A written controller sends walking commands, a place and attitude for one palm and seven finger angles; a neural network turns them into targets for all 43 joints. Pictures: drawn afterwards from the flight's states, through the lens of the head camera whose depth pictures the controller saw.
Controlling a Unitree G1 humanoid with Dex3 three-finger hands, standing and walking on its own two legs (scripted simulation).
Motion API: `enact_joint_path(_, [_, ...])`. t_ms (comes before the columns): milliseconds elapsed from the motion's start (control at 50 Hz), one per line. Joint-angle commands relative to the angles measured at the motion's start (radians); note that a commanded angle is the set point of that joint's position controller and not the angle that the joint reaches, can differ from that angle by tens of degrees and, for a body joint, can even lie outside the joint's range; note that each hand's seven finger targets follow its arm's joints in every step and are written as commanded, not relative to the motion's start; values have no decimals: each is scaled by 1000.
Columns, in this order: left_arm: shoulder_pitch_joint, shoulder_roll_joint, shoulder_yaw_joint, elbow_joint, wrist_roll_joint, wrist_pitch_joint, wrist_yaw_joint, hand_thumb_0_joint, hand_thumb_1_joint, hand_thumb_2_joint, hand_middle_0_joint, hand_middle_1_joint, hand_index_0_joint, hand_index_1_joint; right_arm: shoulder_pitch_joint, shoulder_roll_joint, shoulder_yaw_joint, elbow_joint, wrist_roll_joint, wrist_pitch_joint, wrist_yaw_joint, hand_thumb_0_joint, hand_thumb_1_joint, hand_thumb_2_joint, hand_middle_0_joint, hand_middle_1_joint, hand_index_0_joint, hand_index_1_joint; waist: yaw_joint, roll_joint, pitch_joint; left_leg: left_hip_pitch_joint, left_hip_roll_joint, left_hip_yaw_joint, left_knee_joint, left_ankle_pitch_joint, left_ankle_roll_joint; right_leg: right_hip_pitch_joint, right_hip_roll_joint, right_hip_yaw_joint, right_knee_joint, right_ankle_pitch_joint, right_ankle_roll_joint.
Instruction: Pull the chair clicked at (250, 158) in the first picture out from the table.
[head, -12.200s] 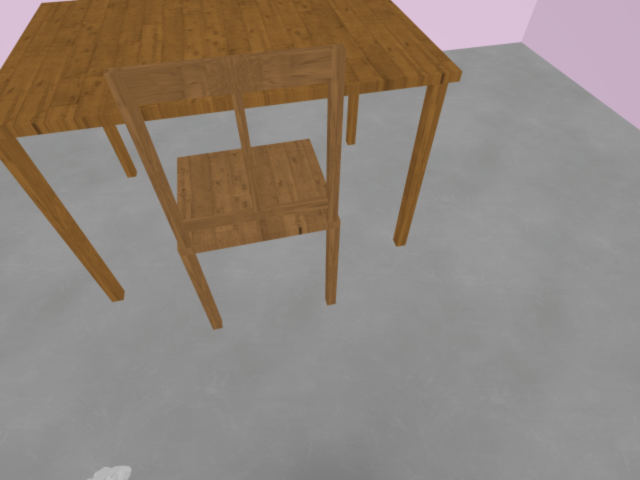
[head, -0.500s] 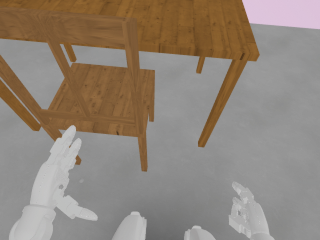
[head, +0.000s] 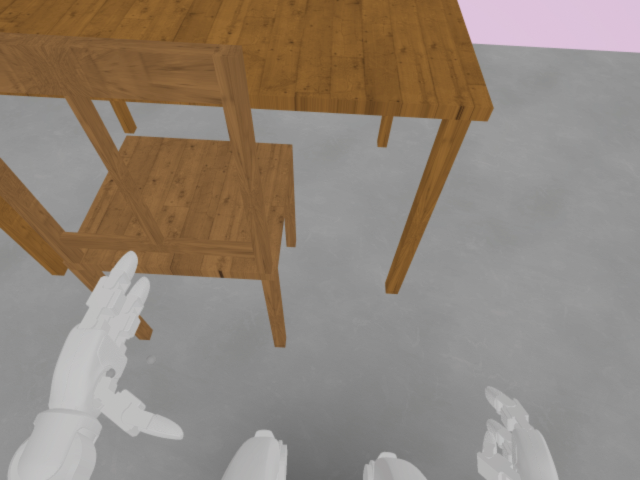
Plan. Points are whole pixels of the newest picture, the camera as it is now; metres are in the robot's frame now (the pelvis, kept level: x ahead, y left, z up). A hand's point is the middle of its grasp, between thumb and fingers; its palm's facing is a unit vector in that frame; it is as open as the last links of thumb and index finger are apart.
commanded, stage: raise the hand toward the chair's back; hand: left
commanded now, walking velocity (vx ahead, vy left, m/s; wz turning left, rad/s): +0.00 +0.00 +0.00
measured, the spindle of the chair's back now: (124, 182) +0.53 +0.34 +0.01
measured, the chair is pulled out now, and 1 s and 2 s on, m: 0.00 0.00 0.00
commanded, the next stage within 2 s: aim the fingers beside a spindle in 0.16 s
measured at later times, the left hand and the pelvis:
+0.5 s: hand (176, 350) +0.26 +0.18 +0.04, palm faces -0.04 -1.00 -0.05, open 16.9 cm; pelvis +0.00 -0.02 -0.01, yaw +0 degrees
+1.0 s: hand (208, 315) +0.31 +0.16 +0.02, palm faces -0.04 -1.00 -0.04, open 16.9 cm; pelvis +0.00 -0.01 -0.02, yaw +0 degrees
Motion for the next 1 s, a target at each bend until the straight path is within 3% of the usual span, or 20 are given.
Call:
enact_joint_path(0, [-70, 142, 80, -199, -17, -79, 2, 0, -500, 300, -60, -80, -60, -80, -41, -125, -51, -142, 1, -58, -9, 0, -900, -900, 200, 300, 200, 300, 9, 42, -236, 240, -30, -43, -160, 201, 9, 56, 29, 47, -160, 193, -1])
enact_joint_path(80, [-66, 144, 85, -182, -22, -74, -4, 0, -500, 300, -60, -80, -60, -80, -44, -123, -49, -141, 2, -56, -11, 0, -900, -900, 200, 300, 200, 300, 8, 10, -231, 224, -30, -43, -157, 195, 12, 68, 30, 50, -165, 190, 1])
enact_joint_path(200, [-83, 141, 80, -192, -22, -78, -7, 0, -500, 300, -60, -80, -60, -80, -47, -120, -47, -142, 3, -56, -13, 0, -900, -900, 200, 300, 200, 300, 4, 14, -238, 222, -32, -37, -149, 194, 14, 78, 25, 60, -171, 196, 4])
enact_joint_path(220, [-78, 143, 80, -189, -21, -79, -7, 0, -500, 300, -60, -80, -60, -80, -47, -119, -45, -140, 3, -57, -12, 0, -900, -900, 200, 300, 200, 300, 8, 38, -235, 228, -32, -37, -150, 198, 13, 75, 25, 61, -170, 201, 2])
enact_joint_path(280, [-105, 145, 83, -169, -22, -85, -6, 0, -500, 300, -60, -80, -60, -80, -47, -117, -45, -130, 2, -57, -14, 0, -900, -900, 200, 300, 200, 300, -2, 4, -224, 200, -32, -35, -135, 193, 15, 70, 25, 67, -170, 197, 5])
enact_joint_path(320, [-155, 123, 53, -143, -19, -91, -11, 0, -500, 300, -60, -80, -60, -80, -48, -120, -41, -125, 1, -61, -13, 0, -900, -900, 200, 300, 200, 300, -17, 13, -200, 182, -33, -33, -122, 163, 14, 39, 21, 76, -170, 169, 8])
enact_joint_path(380, [-213, 141, 57, -121, -14, -102, -13, 0, -500, 300, -60, -80, -60, -80, -43, -127, -40, -120, 0, -68, -17, 0, -900, -900, 200, 300, 200, 300, -14, 16, -214, 164, -31, -36, -109, 145, 15, 25, 21, 86, -162, 134, 4])
enact_joint_path(420, [-217, 136, 52, -136, -13, -104, -11, 0, -500, 300, -60, -80, -60, -80, -38, -127, -41, -124, 0, -72, -14, 0, -900, -900, 200, 300, 200, 300, -5, 41, -266, 198, -32, -32, -109, 180, 15, 45, 18, 83, -151, 183, 2])
enact_joint_path(580, [-261, 151, 75, -71, 4, -82, 32, 0, -500, 300, -60, -80, -60, -80, -36, -127, -43, -125, -5, -46, -6, 0, -900, -900, 200, 300, 200, 300, 4, -9, -278, 145, -32, -23, -95, 196, 15, 68, 17, 95, -136, 215, 7])
enact_joint_path(640, [-303, 128, 50, -62, 13, -91, 40, 0, -500, 300, -60, -80, -60, -80, -34, -125, -42, -125, -6, -41, -2, 0, -900, -900, 200, 300, 200, 300, -3, 23, -283, 149, -32, -18, -89, 191, 12, 49, 13, 96, -125, 216, 8])
enact_joint_path(680, [-305, 120, 42, -50, 13, -94, 45, 0, -500, 300, -60, -80, -60, -80, -28, -127, -45, -121, -7, -39, -1, 0, -900, -900, 200, 300, 200, 300, -8, -11, -292, 151, -29, -21, -82, 207, 15, 46, 15, 94, -122, 237, 8])
enact_joint_path(860, [-428, 124, 40, 22, 27, -107, 67, 0, -500, 300, -60, -80, -60, -80, -18, -132, -45, -105, -10, -16, 2, 0, -900, -900, 200, 300, 200, 300, -19, -15, -291, 106, -30, -15, -57, 168, 13, 15, 11, 108, -110, 203, 10])
enact_joint_path(880, [-460, 122, 30, 17, 32, -113, 70, 0, -500, 300, -60, -80, -60, -80, -19, -133, -45, -104, -11, -15, 0, 0, -900, -900, 200, 300, 200, 300, -26, -27, -306, 100, -29, -18, -49, 168, 16, 11, 13, 109, -103, 199, 10])
enact_joint_path(920, [-488, 121, 29, 19, 37, -118, 76, 0, -500, 300, -60, -80, -60, -80, -18, -131, -46, -99, -12, -12, 0, 0, -900, -900, 200, 300, 200, 300, -20, 17, -340, 125, -29, -17, -47, 184, 14, 7, 12, 107, -92, 220, 7])
enact_joint_path(980, [-470, 87, -6, 34, 46, -113, 84, 0, -500, 300, -60, -80, -60, -80, -7, -133, -49, -102, -14, -6, 6, 0, -900, -900, 200, 300, 200, 300, -20, 8, -361, 157, -26, -25, -53, 225, 13, -3, 17, 87, -75, 260, 4])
